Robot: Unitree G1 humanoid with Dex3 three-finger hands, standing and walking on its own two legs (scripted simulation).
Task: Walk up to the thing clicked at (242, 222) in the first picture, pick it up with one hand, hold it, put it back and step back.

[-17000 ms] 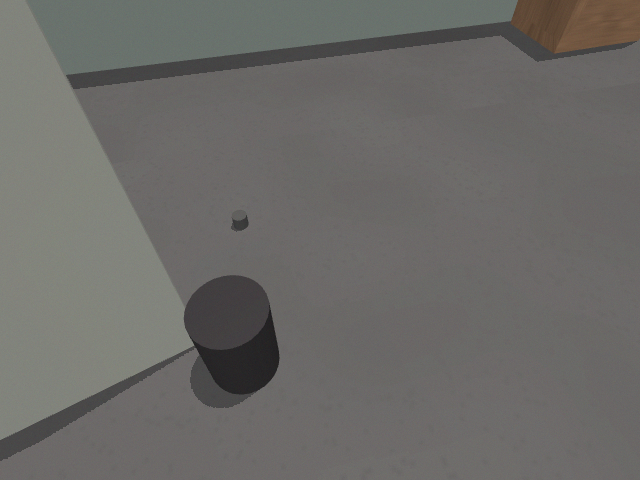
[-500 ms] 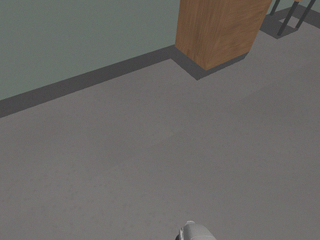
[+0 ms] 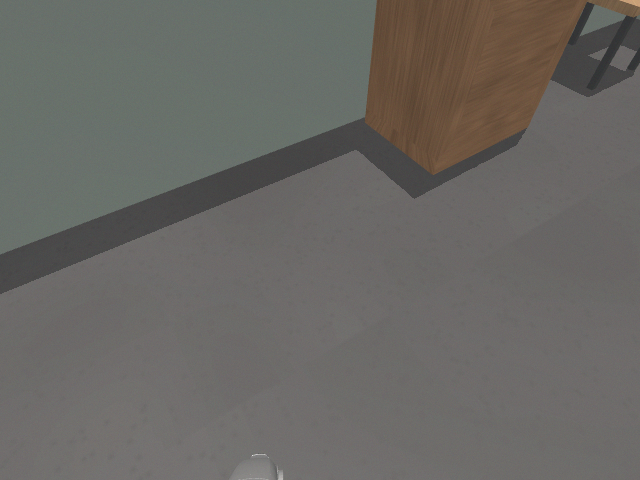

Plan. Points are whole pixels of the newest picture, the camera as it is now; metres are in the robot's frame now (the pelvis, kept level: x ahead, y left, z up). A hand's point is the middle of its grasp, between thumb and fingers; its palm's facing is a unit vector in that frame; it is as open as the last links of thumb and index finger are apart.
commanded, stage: walk up
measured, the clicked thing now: out of the picture -0.61 +0.84 -0.74
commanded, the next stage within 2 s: none
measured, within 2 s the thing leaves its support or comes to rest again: neither
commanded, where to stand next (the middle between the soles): +0.62 -0.02 m, yaw +0 degrees
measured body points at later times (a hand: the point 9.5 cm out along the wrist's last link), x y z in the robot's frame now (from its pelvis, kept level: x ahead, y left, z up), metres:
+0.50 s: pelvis +0.22 -0.01 -0.02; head +0.24 -0.02 +0.43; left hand +0.34 +0.30 -0.12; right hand +0.24 -0.34 -0.14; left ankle +0.14 +0.14 -0.72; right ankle +0.31 -0.13 -0.74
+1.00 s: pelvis +0.40 +0.00 -0.01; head +0.41 +0.04 +0.43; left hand +0.47 +0.33 -0.14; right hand +0.49 -0.33 -0.09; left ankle +0.44 +0.13 -0.74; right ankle +0.40 -0.13 -0.68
